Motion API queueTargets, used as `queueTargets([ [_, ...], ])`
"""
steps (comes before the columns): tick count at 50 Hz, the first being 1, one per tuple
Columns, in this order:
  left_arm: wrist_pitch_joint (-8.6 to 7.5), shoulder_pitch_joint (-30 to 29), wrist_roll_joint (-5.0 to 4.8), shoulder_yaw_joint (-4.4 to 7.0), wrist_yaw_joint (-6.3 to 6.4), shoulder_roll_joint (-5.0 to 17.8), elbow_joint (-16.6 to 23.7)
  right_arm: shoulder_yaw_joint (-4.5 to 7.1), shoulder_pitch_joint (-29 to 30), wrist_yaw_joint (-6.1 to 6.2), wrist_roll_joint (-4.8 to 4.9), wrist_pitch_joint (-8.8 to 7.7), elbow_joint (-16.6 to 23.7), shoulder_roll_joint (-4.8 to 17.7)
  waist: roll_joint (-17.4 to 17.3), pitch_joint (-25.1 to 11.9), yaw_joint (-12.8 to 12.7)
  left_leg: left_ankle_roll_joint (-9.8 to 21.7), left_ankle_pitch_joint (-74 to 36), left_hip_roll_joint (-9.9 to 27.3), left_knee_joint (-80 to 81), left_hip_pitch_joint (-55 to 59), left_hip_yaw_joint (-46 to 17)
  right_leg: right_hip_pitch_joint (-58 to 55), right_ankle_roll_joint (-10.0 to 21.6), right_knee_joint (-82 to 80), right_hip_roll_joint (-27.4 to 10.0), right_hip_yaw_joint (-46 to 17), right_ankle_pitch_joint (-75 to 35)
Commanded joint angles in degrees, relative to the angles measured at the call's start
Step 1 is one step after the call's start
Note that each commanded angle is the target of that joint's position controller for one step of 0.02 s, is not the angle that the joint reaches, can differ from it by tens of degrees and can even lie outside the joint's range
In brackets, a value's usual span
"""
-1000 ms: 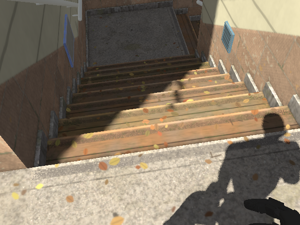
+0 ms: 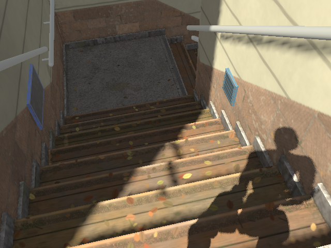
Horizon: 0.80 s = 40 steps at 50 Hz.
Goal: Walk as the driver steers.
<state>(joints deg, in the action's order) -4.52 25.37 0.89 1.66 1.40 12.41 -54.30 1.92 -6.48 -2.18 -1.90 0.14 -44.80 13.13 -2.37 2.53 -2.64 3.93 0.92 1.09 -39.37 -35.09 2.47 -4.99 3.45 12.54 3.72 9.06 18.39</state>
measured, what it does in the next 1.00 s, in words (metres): goes down, turning left: left foot, then right foot 0.18 m lower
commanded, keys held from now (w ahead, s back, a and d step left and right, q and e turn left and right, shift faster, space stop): w+q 0.46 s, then w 0.54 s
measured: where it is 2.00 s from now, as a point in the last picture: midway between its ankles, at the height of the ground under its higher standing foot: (145, 198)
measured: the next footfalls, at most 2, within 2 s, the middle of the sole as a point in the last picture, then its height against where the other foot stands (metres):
left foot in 0.08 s outside the picture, level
right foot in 0.80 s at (189, 244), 0.18 m lower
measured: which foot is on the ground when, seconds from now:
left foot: up 0.00-0.06, down 0.08-0.80, up 0.82-1.00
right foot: down 0.00-0.06, up 0.08-0.78, down 0.80-1.00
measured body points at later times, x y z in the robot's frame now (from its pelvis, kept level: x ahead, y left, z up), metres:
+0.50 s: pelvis +0.22 +0.03 +0.00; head +0.22 +0.06 +0.45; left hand +0.31 +0.33 -0.11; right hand +0.28 -0.24 -0.11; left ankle +0.14 +0.07 -0.74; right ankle +0.38 -0.11 -0.66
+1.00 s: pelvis +0.49 +0.03 -0.19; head +0.49 +0.01 +0.26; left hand +0.36 +0.24 -0.33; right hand +0.66 -0.17 -0.33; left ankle +0.48 +0.17 -0.77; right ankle +0.51 -0.04 -0.91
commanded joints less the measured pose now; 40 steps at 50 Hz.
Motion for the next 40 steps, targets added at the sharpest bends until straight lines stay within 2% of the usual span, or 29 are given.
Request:
queueTargets([
  [1,0.11,-0.32,0.33,1.64,0.92,9.33,2.26,0.93,-1.68,0.31,0.09,-0.36,3.36,4.39,9.01,-0.55,3.04,3.13,8.68,-4.14,-0.69,10.42,4.35,3.44,2.51,9.78,-15.73,0.47,-62.51],
  [2,0.51,-1.63,0.38,1.95,1.29,10.7,2.63,1.31,-6.64,0.42,0.01,-0.45,2.3,5.06,9.32,-2.79,5.29,4.55,12.21,-5.5,0.31,15.2,3.99,2.87,2.67,16.61,-16.32,0.6,-66.94],
  [3,1.14,-2.71,0.48,2.23,1.53,11.59,3.09,2.1,-13.58,0.65,0.12,-0.78,0.26,6.33,8.54,-6.22,8.21,5.93,14.05,-6.59,3.56,21.88,2.71,3.82,2.5,27.11,-16.43,0.56,-64.16],
  [4,1.58,-4.43,-0.07,2.52,1.56,12.02,3.88,3.3,-21.8,1.18,-0.31,-1.31,-1.69,8.8,3.86,-8.85,12.89,8.27,10.91,-3.53,12.31,32.05,-3.5,11.38,1.09,44.81,-13.97,2.29,-51.02],
  [5,1.43,-0.82,1.37,1.33,1.05,5.61,5.86,4.03,-20.61,1.88,0.72,-1.61,-1.04,13.67,-7.83,-11.51,7.12,10.31,-4.02,11.39,11.02,41.46,-22.51,25.66,-0.25,61.27,-6.76,1.26,4.01],
  [6,1.21,0.69,0.12,1.86,0.25,7.05,8.91,4.64,-18.93,1.66,1.9,-1.02,0.89,15.9,-11.71,-17.57,5.73,21.22,-5.62,18.08,17.03,52.48,-46.77,43.19,-2.33,73.56,0.77,-8.89,13.88],
  [7,0.51,-4.8,0.6,2.28,-0.05,10.19,9.6,4.52,-16.73,1.83,2.62,-0.51,1.64,13.21,-1.83,-10.79,7.17,20.41,-3.68,16.92,19.46,48.22,-39.49,49.54,-2.53,72.02,-3.87,-12.95,7.31],
  [8,-0.03,-8.19,-0.12,2.51,-0.16,10.97,10.59,3.82,-13.7,1.97,2.42,-0.36,2.31,11.15,0.83,-3.94,5.75,19.1,-9.02,15.24,21.02,38.65,-32.5,47.39,-3.11,66.42,-5.78,-12.16,2.86],
  [9,0.18,-8.79,-0.14,2.6,0.12,10.38,10.3,3.22,-12.31,1.91,1.67,-0.5,2.11,9.12,4.14,-0.5,3.34,16.55,-13.94,12.41,21.72,31.89,-28.13,43.57,-3.86,60.94,-7.3,-12.12,1.88],
  [11,2.95,-8.28,1.04,2.34,0.15,8.35,10.72,2.58,-13.0,2.09,1.96,-1.73,2.0,7.87,2.2,-1.64,1.3,13.51,-16.22,8.34,23.08,26.28,-22.94,37.17,-5.31,53.69,-8.55,-12.26,1.33],
  [13,4.76,-9.5,1.18,2.31,0.05,7.4,11.69,2.54,-14.41,2.13,2.44,-2.61,1.94,8.75,0.82,-2.36,0.84,12.34,-19.45,5.67,23.86,25.3,-20.41,36.1,-6.24,48.62,-8.03,-11.1,-1.16],
  [15,5.68,-12.8,1.3,2.27,-0.53,6.83,12.9,2.48,-17.25,2.81,2.76,-2.18,1.88,9.57,0.6,-2.6,2.06,10.87,-25.29,4.39,23.16,27.16,-19.45,38.78,-6.32,45.01,-7.38,-9.97,-5.1],
  [16,6.03,-12.57,1.86,1.83,-0.96,5.65,12.51,2.77,-18.9,3.02,2.36,-1.68,1.56,10.08,0.27,-3.82,2.43,10.44,-27.76,4.23,22.19,26.89,-18.75,38.49,-6.33,46.44,-6.79,-8.96,-7.44],
  [17,6.32,-12.73,1.72,2.0,-1.16,6.05,12.64,2.66,-19.95,3.28,2.54,-1.15,1.81,9.98,-0.2,-3.99,2.88,10.03,-28.19,3.59,21.43,27.92,-18.83,39.98,-6.08,46.45,-7.14,-9.62,-9.78],
  [19,6.16,-12.46,1.59,3.0,-1.62,8.53,11.74,2.79,-20.96,3.29,1.65,-1.0,2.69,10.46,0.37,-5.88,3.55,10.96,-20.98,4.07,18.92,30.13,-21.52,43.11,-4.46,50.36,-7.19,-10.25,-16.03],
  [22,5.77,-18.77,2.07,3.21,-1.84,8.97,13.75,2.78,-22.91,3.67,1.42,-0.79,3.29,10.36,-0.33,-2.01,4.98,12.12,-16.33,4.77,17.39,31.06,-26.69,49.37,-4.16,50.26,-7.22,-11.22,-15.51],
  [23,5.26,-21.93,2.02,3.6,-1.78,9.48,15.16,3.0,-26.9,4.36,1.56,-1.08,1.14,10.28,-0.39,-0.37,5.97,12.9,-13.61,6.17,15.49,37.56,-30.24,56.48,-4.15,48.85,-8.33,-15.37,-16.79],
  [25,4.86,-25.22,1.86,4.3,-1.66,11.09,16.17,3.45,-31.67,4.88,1.23,-1.84,-0.47,11.43,-2.43,1.29,8.06,12.8,-9.61,6.5,13.91,45.47,-31.51,65.31,-4.37,43.28,-7.77,-15.99,-14.51],
  [27,4.34,-25.03,1.78,4.23,-1.8,10.44,15.99,3.37,-31.81,5.33,1.31,-2.04,-0.64,10.63,-2.57,1.85,8.03,12.67,-13.47,5.98,10.76,44.44,-30.88,64.48,-4.42,39.99,-7.38,-16.11,-17.06],
  [28,4.07,-25.36,1.38,4.1,-2.42,10.55,16.71,2.91,-28.72,5.44,1.9,-2.55,-0.6,9.73,-0.73,3.29,6.55,11.33,-3.66,2.79,10.79,33.67,-27.88,56.16,-4.71,30.33,-6.26,-14.66,-25.74],
  [29,3.54,-26.36,1.77,3.58,-2.97,8.84,16.41,2.51,-26.11,5.48,1.88,-2.89,0.26,9.24,-0.66,2.47,6.85,9.58,3.28,0.39,9.6,25.05,-25.96,46.47,-3.99,27.38,-5.01,-12.51,-35.48],
  [31,2.99,-23.33,1.88,2.32,-3.92,4.77,15.62,1.56,-21.86,5.1,2.39,-3.14,1.28,7.44,-0.75,-0.39,5.88,8.13,10.63,-2.25,6.65,13.22,-24.04,31.36,-2.95,26.69,-3.08,-10.78,-47.21],
  [32,2.95,-22.34,1.55,2.3,-3.96,4.85,15.55,1.47,-20.93,4.92,2.2,-3.43,1.5,7.58,-1.59,0.03,5.83,7.99,11.69,-2.55,4.43,11.81,-24.3,29.03,-2.86,26.06,-2.59,-10.52,-46.23],
  [34,2.44,-23.89,1.38,1.99,-3.21,5.14,16.63,1.27,-22.47,4.7,1.56,-3.12,0.76,7.19,-2.07,2.45,8.15,7.7,8.97,-3.33,-0.11,15.81,-24.98,30.11,-2.98,19.36,-2.86,-11.3,-40.51],
  [36,1.57,-21.58,0.6,1.77,-2.36,4.99,16.57,1.1,-23.82,6.08,0.27,-2.82,-0.15,6.41,-0.79,3.72,9.73,6.75,8.07,-4.55,-6.24,21.47,-24.9,27.7,-2.72,6.77,-5.65,-14.14,-44.13],
  [37,1.17,-17.9,0.23,2.15,-1.78,5.29,15.4,0.95,-23.59,7.05,-0.43,-2.2,-1.31,6.43,1.04,3.59,8.75,7.11,7.16,-4.89,-13.71,24.59,-24.57,26.94,-2.01,2.26,-7.44,-15.34,-46.33],
  [38,1.42,-9.69,-0.49,2.57,-0.57,5.5,12.75,0.74,-22.41,7.11,-0.54,-1.62,-1.81,6.71,2.17,0.61,5.47,7.61,2.51,-5.58,-23.53,27.77,-22.69,22.58,-1.85,-0.63,-7.43,-12.8,-47.26],
  [39,1.43,-1.03,0.18,2.87,0.37,5.94,10.05,0.82,-22.75,6.61,0.17,-1.18,-2.02,7.99,4.26,-2.29,2.19,7.2,-2.56,-5.79,-36.12,26.45,-19.0,13.78,-1.06,-6.13,-8.03,-9.78,-48.23],
  [40,1.85,5.6,1.23,3.87,0.5,8.69,8.11,1.24,-22.99,5.81,0.9,-1.19,-2.4,8.44,8.08,-5.49,-0.24,5.79,12.28,-8.76,-55.23,14.4,-14.72,-0.77,0.78,-1.04,-10.55,-12.17,-45.77],
])
Keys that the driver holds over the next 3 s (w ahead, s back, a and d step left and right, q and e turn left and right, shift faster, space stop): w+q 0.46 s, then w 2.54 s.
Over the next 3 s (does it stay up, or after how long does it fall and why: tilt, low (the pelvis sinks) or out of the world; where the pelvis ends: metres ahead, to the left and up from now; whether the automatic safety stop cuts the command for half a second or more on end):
stays up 1.48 0.43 -0.86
